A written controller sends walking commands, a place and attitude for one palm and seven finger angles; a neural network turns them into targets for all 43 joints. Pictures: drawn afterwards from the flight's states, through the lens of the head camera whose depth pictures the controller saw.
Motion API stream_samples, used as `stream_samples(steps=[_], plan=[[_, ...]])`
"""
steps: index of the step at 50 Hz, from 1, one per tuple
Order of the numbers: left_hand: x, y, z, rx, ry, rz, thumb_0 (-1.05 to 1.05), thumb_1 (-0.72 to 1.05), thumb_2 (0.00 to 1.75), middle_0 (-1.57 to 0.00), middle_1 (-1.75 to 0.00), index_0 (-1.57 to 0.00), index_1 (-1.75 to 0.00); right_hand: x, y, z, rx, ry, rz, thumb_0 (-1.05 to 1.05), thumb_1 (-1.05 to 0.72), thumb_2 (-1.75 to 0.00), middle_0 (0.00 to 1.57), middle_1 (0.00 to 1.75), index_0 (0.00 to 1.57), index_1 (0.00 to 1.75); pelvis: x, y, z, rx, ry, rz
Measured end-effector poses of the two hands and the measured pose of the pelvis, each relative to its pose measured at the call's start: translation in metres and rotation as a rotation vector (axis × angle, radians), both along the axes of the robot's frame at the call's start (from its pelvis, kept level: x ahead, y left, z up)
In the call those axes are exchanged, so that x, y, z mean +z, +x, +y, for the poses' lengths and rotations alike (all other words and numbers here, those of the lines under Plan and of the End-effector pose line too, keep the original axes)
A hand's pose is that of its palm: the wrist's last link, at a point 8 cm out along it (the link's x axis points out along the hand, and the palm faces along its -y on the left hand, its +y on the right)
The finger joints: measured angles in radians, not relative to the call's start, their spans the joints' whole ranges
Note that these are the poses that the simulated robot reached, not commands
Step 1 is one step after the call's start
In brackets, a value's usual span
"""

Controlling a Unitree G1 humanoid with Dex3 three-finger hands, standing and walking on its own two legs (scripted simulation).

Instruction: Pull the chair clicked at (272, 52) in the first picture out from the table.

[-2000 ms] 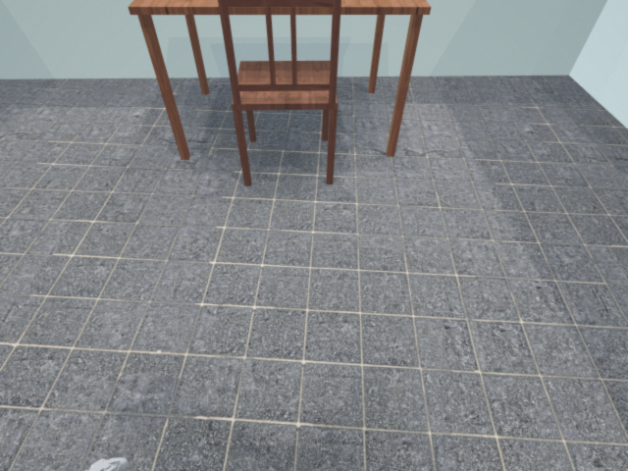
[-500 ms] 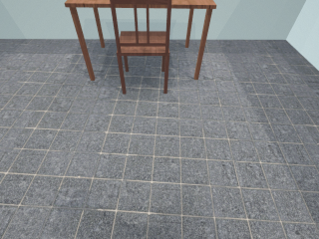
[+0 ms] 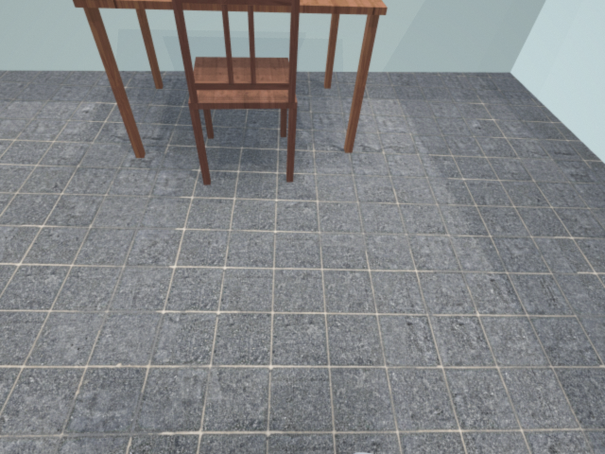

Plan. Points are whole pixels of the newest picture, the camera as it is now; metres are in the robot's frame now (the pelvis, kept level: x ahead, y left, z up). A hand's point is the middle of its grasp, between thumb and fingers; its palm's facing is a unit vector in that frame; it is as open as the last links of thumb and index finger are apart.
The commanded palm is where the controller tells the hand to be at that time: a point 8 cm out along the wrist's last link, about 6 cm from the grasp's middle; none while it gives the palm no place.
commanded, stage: walk to a spot facing it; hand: left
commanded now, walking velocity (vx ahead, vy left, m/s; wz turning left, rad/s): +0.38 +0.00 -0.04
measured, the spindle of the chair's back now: (228, 45) +1.42 +0.31 -0.10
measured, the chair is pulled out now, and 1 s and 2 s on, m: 0.00 0.00 0.00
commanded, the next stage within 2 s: take the last steps up to it in 1.32 s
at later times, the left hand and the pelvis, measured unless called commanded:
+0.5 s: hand (211, 418) +0.21 +0.15 -0.18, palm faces +0.07 -0.99 -0.14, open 7.3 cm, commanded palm none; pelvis +0.20 -0.03 +0.00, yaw +2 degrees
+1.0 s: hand (222, 271) +0.49 +0.18 -0.17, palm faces -0.01 -0.99 -0.16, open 7.4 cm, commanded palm none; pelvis +0.42 +0.00 +0.00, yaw -1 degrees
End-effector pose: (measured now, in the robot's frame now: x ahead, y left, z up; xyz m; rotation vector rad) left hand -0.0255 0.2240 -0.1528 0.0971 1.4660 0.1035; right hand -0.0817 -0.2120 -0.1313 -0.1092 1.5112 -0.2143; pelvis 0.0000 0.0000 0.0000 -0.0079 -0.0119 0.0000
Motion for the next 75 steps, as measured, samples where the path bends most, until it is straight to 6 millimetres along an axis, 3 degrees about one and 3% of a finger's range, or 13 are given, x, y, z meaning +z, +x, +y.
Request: stream_samples(steps=[6,11,14,20,25,30,34,42,50,56,59,68,75], plan=[[0.007,0.116,-0.002,-0.055,0.043,-0.144,0.02,0.94,0.9,-0.2,-0.29,-0.2,-0.3,0.006,-0.022,0.011,-0.077,0.058,0.199,0.01,-0.9,-0.9,0.2,0.3,0.21,0.3,-0.003,0.045,-0.013,-0.012,0.002,0.006],[0.002,0.207,-0.014,-0.08,0.094,-0.312,0.02,0.93,0.9,-0.2,-0.29,-0.2,-0.3,-0.012,0.007,-0.009,-0.1,0.084,0.271,0.01,-0.9,-0.9,0.2,0.3,0.21,0.3,-0.023,0.092,-0.036,-0.004,0.009,-0.007],[0.005,0.227,-0.021,-0.051,0.097,-0.34,0.01,0.92,0.9,-0.2,-0.29,-0.2,-0.3,-0.02,0.066,-0.032,-0.067,0.059,0.192,0.01,-0.9,-0.9,0.2,0.3,0.21,0.3,-0.021,0.112,-0.042,0.011,-0.003,-0.018],[0.006,0.229,-0.032,-0.013,0.067,-0.238,0.01,0.93,0.9,-0.2,-0.29,-0.2,-0.3,-0.011,0.233,-0.06,0.023,-0.015,-0.15,0.01,-0.91,-0.9,0.19,0.3,0.2,0.3,-0.005,0.158,-0.04,0.02,-0.017,-0.005],[-0.003,0.228,-0.025,0.043,0.021,-0.161,0.01,0.93,0.9,-0.2,-0.3,-0.2,-0.3,0.009,0.352,-0.05,0.121,-0.036,-0.345,0.01,-0.91,-0.9,0.19,0.3,0.2,0.3,-0.002,0.2,-0.028,0.033,-0.037,-0.004],[-0.023,0.232,-0.01,0.101,-0.017,-0.067,0.01,0.92,0.9,-0.2,-0.3,-0.2,-0.3,0.013,0.433,-0.025,0.195,-0.061,-0.441,0.0,-0.91,-0.9,0.19,0.3,0.2,0.3,-0.014,0.247,-0.005,0.038,-0.039,-0.015],[-0.015,0.262,0.002,0.088,-0.019,-0.028,0.01,0.92,0.9,-0.2,-0.29,-0.2,-0.3,0.014,0.446,-0.008,0.169,-0.056,-0.409,0.0,-0.91,-0.9,0.19,0.3,0.2,0.3,-0.006,0.279,0.006,0.03,-0.028,-0.015],[0.008,0.37,0.016,0.057,0.002,-0.11,0.01,0.91,0.9,-0.19,-0.29,-0.2,-0.3,0.014,0.42,-0.006,0.07,-0.058,-0.171,-0.01,-0.94,-0.9,0.2,0.3,0.21,0.3,0.011,0.345,0.014,0.016,-0.008,0.001],[0.011,0.507,0.002,-0.046,0.029,-0.184,0.01,0.92,0.9,-0.19,-0.29,-0.2,-0.3,0.002,0.401,0.005,-0.057,0.024,0.059,0.0,-0.92,-0.9,0.2,0.3,0.2,0.3,0.003,0.42,-0.003,-0.011,0.009,-0.001],[0.002,0.618,-0.027,-0.097,0.059,-0.333,0.01,0.91,0.9,-0.19,-0.29,-0.2,-0.3,-0.021,0.428,-0.007,-0.107,0.089,0.187,0.01,-0.91,-0.9,0.2,0.3,0.21,0.3,-0.022,0.489,-0.034,-0.015,0.019,-0.01],[0.006,0.638,-0.037,-0.068,0.062,-0.353,0.01,0.91,0.9,-0.2,-0.29,-0.2,-0.3,-0.027,0.479,-0.025,-0.083,0.081,0.14,0.01,-0.91,-0.9,0.2,0.3,0.21,0.3,-0.02,0.513,-0.042,-0.003,0.005,-0.022],[0.017,0.638,-0.033,0.025,0.083,-0.23,-0.01,0.95,0.9,-0.2,-0.3,-0.2,-0.3,-0.008,0.694,-0.06,0.068,0.001,-0.221,0.01,-0.92,-0.9,0.19,0.3,0.2,0.3,0.002,0.582,-0.042,0.054,-0.021,-0.004],[-0.002,0.626,-0.026,0.151,0.025,-0.112,0.0,0.92,0.9,-0.2,-0.29,-0.2,-0.3,0.008,0.822,-0.043,0.241,-0.033,-0.321,0.01,-0.93,-0.9,0.19,0.3,0.2,0.3,-0.003,0.637,-0.019,0.12,-0.043,-0.008]])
